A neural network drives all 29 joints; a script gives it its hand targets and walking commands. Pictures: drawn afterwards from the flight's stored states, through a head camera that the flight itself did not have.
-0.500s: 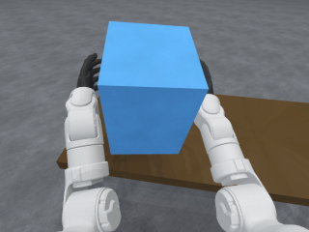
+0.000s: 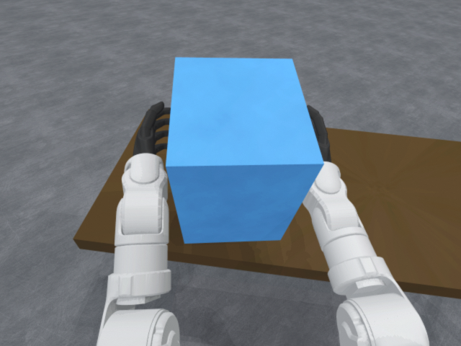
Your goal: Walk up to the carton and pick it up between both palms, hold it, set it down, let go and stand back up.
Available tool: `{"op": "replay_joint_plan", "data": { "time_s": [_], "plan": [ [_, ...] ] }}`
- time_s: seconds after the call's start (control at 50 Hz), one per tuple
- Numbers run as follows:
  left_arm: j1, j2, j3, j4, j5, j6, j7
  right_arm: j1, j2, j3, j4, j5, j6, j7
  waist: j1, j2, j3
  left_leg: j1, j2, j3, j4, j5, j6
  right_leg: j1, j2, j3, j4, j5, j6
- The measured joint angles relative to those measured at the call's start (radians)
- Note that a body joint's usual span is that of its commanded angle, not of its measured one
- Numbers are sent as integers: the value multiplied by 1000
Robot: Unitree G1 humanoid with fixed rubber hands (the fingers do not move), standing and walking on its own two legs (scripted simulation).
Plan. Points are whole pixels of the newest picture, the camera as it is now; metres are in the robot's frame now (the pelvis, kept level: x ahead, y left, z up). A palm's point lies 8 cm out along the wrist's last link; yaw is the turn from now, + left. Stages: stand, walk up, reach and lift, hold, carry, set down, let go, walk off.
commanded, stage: set down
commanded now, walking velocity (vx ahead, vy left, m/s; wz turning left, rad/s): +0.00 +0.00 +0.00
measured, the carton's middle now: (233, 159) +0.39 -0.03 +0.15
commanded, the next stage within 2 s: none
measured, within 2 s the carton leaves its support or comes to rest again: neither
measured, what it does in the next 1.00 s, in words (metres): stands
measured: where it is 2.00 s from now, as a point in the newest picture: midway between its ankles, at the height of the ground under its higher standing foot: outside the picture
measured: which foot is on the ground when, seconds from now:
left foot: down 0.00-1.00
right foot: down 0.00-1.00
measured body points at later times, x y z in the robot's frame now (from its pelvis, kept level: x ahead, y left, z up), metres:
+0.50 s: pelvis +0.00 -0.01 +0.00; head +0.00 +0.01 +0.45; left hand +0.41 +0.08 +0.15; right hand +0.38 -0.19 +0.14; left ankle -0.03 +0.11 -0.75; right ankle +0.05 -0.13 -0.75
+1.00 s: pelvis +0.00 -0.01 +0.00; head +0.01 +0.01 +0.45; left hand +0.42 +0.07 +0.12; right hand +0.39 -0.21 +0.12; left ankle -0.03 +0.11 -0.75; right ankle +0.05 -0.13 -0.75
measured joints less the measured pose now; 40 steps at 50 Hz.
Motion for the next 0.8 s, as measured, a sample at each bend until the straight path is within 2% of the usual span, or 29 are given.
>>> {"op": "replay_joint_plan", "data": {
  "time_s": [0.14,0.4,0.8],
  "plan": [
    [-5,-7,18,42,16,-8,-11,-6,20,-40,46,-39,-11,18,-1,3,3,15,-3,-2,-10,3,1,14,-3,-2,-5,0,2],
    [1,-6,0,138,-15,-70,21,8,20,-77,86,-70,-40,32,-7,4,-18,-34,-2,-7,-9,12,-5,-40,-4,-7,9,-1,-4],
    [-44,-4,52,322,-33,-175,28,-38,30,-151,194,-138,-69,47,-10,18,-64,-82,-4,-5,-38,34,-11,-102,-6,-4,10,4,-10]
  ]
}}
